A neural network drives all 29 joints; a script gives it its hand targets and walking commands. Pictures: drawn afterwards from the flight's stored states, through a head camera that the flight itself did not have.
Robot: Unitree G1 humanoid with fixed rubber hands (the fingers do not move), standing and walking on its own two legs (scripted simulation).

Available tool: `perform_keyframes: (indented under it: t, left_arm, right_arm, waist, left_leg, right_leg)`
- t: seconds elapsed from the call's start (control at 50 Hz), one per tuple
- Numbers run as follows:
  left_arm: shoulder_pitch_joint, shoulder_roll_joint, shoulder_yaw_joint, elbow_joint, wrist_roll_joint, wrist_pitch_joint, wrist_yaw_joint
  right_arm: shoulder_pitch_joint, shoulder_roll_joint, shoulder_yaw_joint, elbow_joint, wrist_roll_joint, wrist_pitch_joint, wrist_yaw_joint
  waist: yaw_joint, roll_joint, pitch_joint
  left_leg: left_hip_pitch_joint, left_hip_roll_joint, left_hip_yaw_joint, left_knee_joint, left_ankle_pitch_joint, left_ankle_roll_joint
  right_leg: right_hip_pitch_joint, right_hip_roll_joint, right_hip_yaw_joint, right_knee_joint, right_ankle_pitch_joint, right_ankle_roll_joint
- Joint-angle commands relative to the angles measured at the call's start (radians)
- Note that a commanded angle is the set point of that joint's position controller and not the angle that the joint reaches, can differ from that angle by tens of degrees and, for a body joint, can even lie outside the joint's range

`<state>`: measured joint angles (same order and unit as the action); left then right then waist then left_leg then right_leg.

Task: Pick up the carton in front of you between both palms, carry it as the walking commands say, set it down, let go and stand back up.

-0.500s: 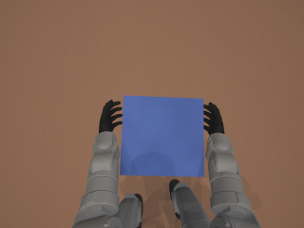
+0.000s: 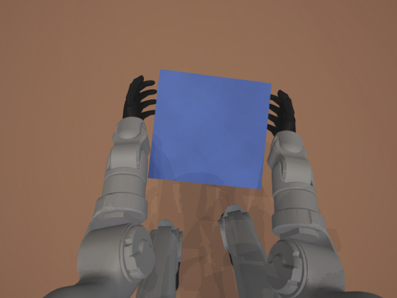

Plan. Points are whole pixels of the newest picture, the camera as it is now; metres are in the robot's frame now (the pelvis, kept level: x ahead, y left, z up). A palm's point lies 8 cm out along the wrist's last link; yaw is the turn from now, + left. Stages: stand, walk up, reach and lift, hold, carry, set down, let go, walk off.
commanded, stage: set down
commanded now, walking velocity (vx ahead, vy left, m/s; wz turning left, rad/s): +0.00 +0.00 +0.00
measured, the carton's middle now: (204, 134) +0.45 -0.05 -0.17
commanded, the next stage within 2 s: none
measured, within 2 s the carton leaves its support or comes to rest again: rests again in 1.42 s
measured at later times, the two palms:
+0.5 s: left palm (155, 126) +0.51 +0.07 -0.22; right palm (265, 144) +0.42 -0.21 -0.23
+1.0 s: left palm (167, 131) +0.53 +0.05 -0.35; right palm (259, 148) +0.43 -0.22 -0.34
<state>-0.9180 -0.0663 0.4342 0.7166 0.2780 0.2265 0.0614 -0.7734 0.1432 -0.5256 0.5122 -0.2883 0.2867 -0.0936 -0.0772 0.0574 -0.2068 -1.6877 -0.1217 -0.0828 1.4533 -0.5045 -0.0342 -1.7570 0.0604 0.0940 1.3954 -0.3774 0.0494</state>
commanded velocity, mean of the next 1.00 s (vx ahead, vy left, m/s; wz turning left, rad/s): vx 0.00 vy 0.00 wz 0.00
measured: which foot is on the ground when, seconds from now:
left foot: down 0.00-1.00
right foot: down 0.00-1.00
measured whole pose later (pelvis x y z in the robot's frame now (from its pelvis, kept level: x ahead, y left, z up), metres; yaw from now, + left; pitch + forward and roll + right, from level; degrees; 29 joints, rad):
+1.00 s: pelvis -0.02 +0.01 -0.18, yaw +0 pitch +46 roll -3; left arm -1.42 0.21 0.05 1.10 0.06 0.19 0.14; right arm -1.11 0.00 -0.57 0.69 -0.09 0.21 -0.12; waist -0.17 0.03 0.11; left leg -2.28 -0.19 -0.07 2.10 -0.63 -0.05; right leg -2.32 0.07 0.06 2.01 -0.49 0.10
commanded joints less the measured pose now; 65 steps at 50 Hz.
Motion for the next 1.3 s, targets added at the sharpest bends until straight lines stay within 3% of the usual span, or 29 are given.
perform_keyframes:
  t: [0.0, 0.04, 0.1, 0.12, 0.14, 0.16, 0.18, 0.2, 0.34, 0.38, 0.4, 0.42, 0.5, 0.52, 0.56, 0.7, 0.74, 0.76, 0.86, 0.88, 0.9, 0.98, 1.0, 1.12, 1.14, 1.16, 1.18, 1.24, 1.28]
  left_arm:
    - [-0.461, -0.89, -0.485, 0.108, -0.106, -0.007, -0.267]
    - [-0.5, -0.944, -0.541, 0.105, -0.153, -0.014, -0.263]
    - [-0.535, -0.89, -0.538, 0.096, -0.148, -0.012, -0.254]
    - [-0.569, -0.899, -0.56, 0.095, -0.182, -0.014, -0.247]
    - [-0.574, -0.901, -0.543, 0.103, -0.174, -0.016, -0.24]
    - [-0.596, -0.863, -0.534, 0.108, -0.184, -0.013, -0.236]
    - [-0.579, -0.826, -0.511, 0.112, -0.149, -0.006, -0.233]
    - [-0.568, -0.855, -0.484, 0.2, -0.128, 0.011, -0.224]
    - [-0.711, -0.845, -0.492, 0.194, -0.165, -0.011, -0.211]
    - [-0.682, -0.81, -0.47, 0.271, -0.122, 0.002, -0.214]
    - [-0.663, -0.811, -0.445, 0.257, -0.125, -0.007, -0.208]
    - [-0.655, -0.825, -0.461, 0.265, -0.138, -0.009, -0.209]
    - [-0.71, -0.764, -0.453, 0.286, -0.134, -0.019, -0.207]
    - [-0.743, -0.746, -0.458, 0.269, -0.152, -0.023, -0.211]
    - [-0.864, -0.723, -0.533, 0.213, -0.192, -0.029, -0.195]
    - [-0.844, -0.694, -0.545, 0.312, -0.214, -0.025, -0.181]
    - [-0.883, -0.663, -0.539, 0.297, -0.206, -0.026, -0.173]
    - [-0.867, -0.665, -0.549, 0.344, -0.214, -0.025, -0.175]
    - [-0.93, -0.647, -0.614, 0.268, -0.268, -0.047, -0.178]
    - [-0.954, -0.67, -0.618, 0.221, -0.302, -0.063, -0.174]
    - [-0.954, -0.668, -0.636, 0.233, -0.306, -0.068, -0.168]
    - [-0.945, -0.645, -0.635, 0.222, -0.317, -0.105, -0.15]
    - [-0.901, -0.635, -0.605, 0.312, -0.269, -0.09, -0.146]
    - [-0.917, -0.582, -0.551, 0.383, -0.251, -0.087, -0.167]
    - [-0.877, -0.582, -0.52, 0.449, -0.219, -0.072, -0.17]
    - [-0.859, -0.594, -0.501, 0.424, -0.227, -0.081, -0.178]
    - [-0.901, -0.567, -0.496, 0.411, -0.229, -0.087, -0.174]
    - [-0.939, -0.553, -0.532, 0.36, -0.264, -0.107, -0.172]
    - [-0.927, -0.536, -0.531, 0.393, -0.271, -0.102, -0.179]
  right_arm:
    - [-0.594, 0.875, 0.586, 0.068, 0.149, -0.027, 0.264]
    - [-0.649, 0.848, 0.622, 0.021, 0.15, -0.043, 0.254]
    - [-0.697, 0.829, 0.643, -0.006, 0.185, -0.053, 0.231]
    - [-0.738, 0.786, 0.647, 0.003, 0.204, -0.051, 0.231]
    - [-0.734, 0.8, 0.616, 0.044, 0.179, -0.044, 0.228]
    - [-0.703, 0.789, 0.596, 0.043, 0.169, -0.043, 0.222]
    - [-0.731, 0.806, 0.602, 0.025, 0.183, -0.036, 0.226]
    - [-0.785, 0.772, 0.573, 0.031, 0.195, -0.042, 0.233]
    - [-0.846, 0.723, 0.49, 0.05, 0.157, -0.052, 0.225]
    - [-0.872, 0.699, 0.483, 0.026, 0.175, -0.058, 0.223]
    - [-0.931, 0.694, 0.507, 0.013, 0.187, -0.061, 0.225]
    - [-0.87, 0.695, 0.481, 0.042, 0.185, -0.066, 0.224]
    - [-0.863, 0.656, 0.425, 0.079, 0.167, -0.069, 0.218]
    - [-0.905, 0.623, 0.466, 0.046, 0.205, -0.076, 0.215]
    - [-0.933, 0.6, 0.439, 0.066, 0.189, -0.079, 0.212]
    - [-1.014, 0.529, 0.443, 0.031, 0.208, -0.097, 0.213]
    - [-1.054, 0.528, 0.4, 0.052, 0.238, -0.093, 0.207]
    - [-1.02, 0.528, 0.387, 0.062, 0.215, -0.097, 0.21]
    - [-1.078, 0.514, 0.392, 0.033, 0.254, -0.107, 0.217]
    - [-1.108, 0.493, 0.415, 0.02, 0.299, -0.119, 0.212]
    - [-1.077, 0.5, 0.425, 0.037, 0.309, -0.119, 0.213]
    - [-0.958, 0.544, 0.422, 0.146, 0.304, -0.118, 0.225]
    - [-0.977, 0.542, 0.395, 0.165, 0.293, -0.115, 0.22]
    - [-0.962, 0.495, 0.324, 0.238, 0.218, -0.113, 0.228]
    - [-0.975, 0.486, 0.304, 0.24, 0.216, -0.106, 0.231]
    - [-1.001, 0.426, 0.309, 0.19, 0.2, -0.12, 0.23]
    - [-0.993, 0.451, 0.286, 0.231, 0.211, -0.12, 0.235]
    - [-0.982, 0.432, 0.245, 0.236, 0.194, -0.132, 0.234]
    - [-0.987, 0.412, 0.258, 0.237, 0.187, -0.132, 0.238]
  waist:
    - [-0.007, -0.013, -0.926]
    - [-0.075, -0.043, -0.96]
    - [-0.044, -0.023, -0.989]
    - [-0.085, 0.011, -0.995]
    - [-0.049, -0.002, -0.954]
    - [-0.098, -0.025, -0.945]
    - [-0.03, -0.021, -0.946]
    - [-0.032, 0.037, -0.9]
    - [-0.128, 0.028, -0.981]
    - [-0.07, 0.086, -0.96]
    - [-0.049, 0.02, -0.948]
    - [-0.096, 0.03, -0.967]
    - [-0.116, 0.059, -0.888]
    - [-0.084, 0.062, -0.905]
    - [-0.143, 0.085, -0.959]
    - [-0.191, 0.108, -0.93]
    - [-0.128, 0.147, -0.93]
    - [-0.178, 0.135, -0.923]
    - [-0.202, 0.133, -0.936]
    - [-0.161, 0.166, -0.978]
    - [-0.193, 0.187, -0.976]
    - [-0.177, 0.111, -0.9]
    - [-0.135, 0.156, -0.83]
    - [-0.186, 0.121, -0.648]
    - [-0.147, 0.164, -0.597]
    - [-0.189, 0.145, -0.64]
    - [-0.137, 0.146, -0.625]
    - [-0.227, 0.094, -0.597]
    - [-0.202, 0.118, -0.599]
  left_leg:
    - [0.196, -0.078, 0.105, -0.109, 0.196, 0.03]
    - [0.163, -0.081, 0.102, -0.06, 0.21, 0.021]
    - [0.15, -0.079, 0.11, -0.007, 0.2, 0.029]
    - [0.143, -0.077, 0.102, 0.006, 0.191, 0.016]
    - [0.089, -0.083, 0.109, 0.001, 0.155, 0.017]
    - [0.09, -0.085, 0.111, 0.011, 0.13, 0.021]
    - [0.106, -0.089, 0.122, 0.021, 0.142, 0.028]
    - [0.109, -0.084, 0.114, 0.013, 0.106, 0.035]
    - [0.06, -0.086, 0.123, 0.14, 0.114, 0.025]
    - [0.01, -0.082, 0.132, 0.159, 0.106, 0.024]
    - [0.005, -0.086, 0.119, 0.154, 0.124, 0.037]
    - [0.005, -0.087, 0.111, 0.17, 0.139, 0.027]
    - [-0.066, -0.079, 0.111, 0.22, 0.083, 0.036]
    - [-0.056, -0.064, 0.107, 0.238, 0.115, 0.032]
    - [-0.034, -0.069, 0.11, 0.28, 0.137, 0.017]
    - [-0.08, -0.063, 0.099, 0.344, 0.164, 0.021]
    - [-0.061, -0.056, 0.106, 0.354, 0.137, 0.035]
    - [-0.061, -0.06, 0.107, 0.383, 0.164, 0.028]
    - [-0.099, -0.061, 0.107, 0.431, 0.197, 0.029]
    - [-0.074, -0.06, 0.102, 0.411, 0.275, 0.023]
    - [-0.04, -0.052, 0.101, 0.443, 0.29, 0.021]
    - [-0.139, -0.048, 0.085, 0.454, 0.322, 0.03]
    - [-0.141, -0.046, 0.101, 0.43, 0.265, 0.033]
    - [-0.222, -0.045, 0.083, 0.42, 0.132, 0.056]
    - [-0.227, -0.038, 0.081, 0.428, 0.112, 0.061]
    - [-0.237, -0.049, 0.081, 0.436, 0.117, 0.055]
    - [-0.224, -0.051, 0.07, 0.412, 0.133, 0.06]
    - [-0.241, -0.04, 0.044, 0.428, 0.168, 0.066]
    - [-0.255, -0.047, 0.06, 0.447, 0.151, 0.058]
  right_leg:
    - [0.669, 0.083, -0.122, -0.027, 0.279, 0.012]
    - [0.69, 0.086, -0.135, 0.005, 0.319, 0.016]
    - [0.603, 0.092, -0.145, 0.057, 0.278, 0.015]
    - [0.594, 0.088, -0.154, 0.089, 0.271, 0.013]
    - [0.559, 0.084, -0.153, 0.087, 0.231, 0.008]
    - [0.551, 0.089, -0.165, 0.089, 0.22, 0.006]
    - [0.531, 0.085, -0.153, 0.104, 0.213, 0.014]
    - [0.448, 0.084, -0.176, 0.132, 0.17, 0.022]
    - [0.423, 0.079, -0.184, 0.203, 0.203, 0.015]
    - [0.407, 0.076, -0.166, 0.239, 0.211, 0.019]
    - [0.364, 0.073, -0.188, 0.258, 0.211, 0.029]
    - [0.37, 0.076, -0.198, 0.272, 0.231, 0.02]
    - [0.278, 0.075, -0.199, 0.321, 0.191, 0.019]
    - [0.255, 0.068, -0.194, 0.342, 0.196, 0.022]
    - [0.249, 0.06, -0.205, 0.376, 0.226, 0.02]
    - [0.187, 0.034, -0.222, 0.444, 0.257, 0.029]
    - [0.134, 0.033, -0.222, 0.483, 0.205, 0.036]
    - [0.157, 0.036, -0.222, 0.477, 0.239, 0.026]
    - [0.185, 0.035, -0.224, 0.519, 0.306, 0.029]
    - [0.165, 0.036, -0.225, 0.54, 0.357, 0.031]
    - [0.165, 0.036, -0.219, 0.546, 0.379, 0.031]
    - [0.183, 0.042, -0.21, 0.579, 0.416, 0.033]
    - [0.15, 0.038, -0.195, 0.557, 0.356, 0.037]
    - [0.048, 0.036, -0.202, 0.537, 0.223, 0.014]
    - [-0.008, 0.03, -0.193, 0.556, 0.178, 0.018]
    - [0.016, 0.029, -0.204, 0.548, 0.178, 0.018]
    - [-0.021, 0.026, -0.201, 0.556, 0.184, 0.01]
    - [-0.008, 0.028, -0.21, 0.563, 0.216, 0.008]
    - [0.014, 0.017, -0.205, 0.567, 0.21, 0.011]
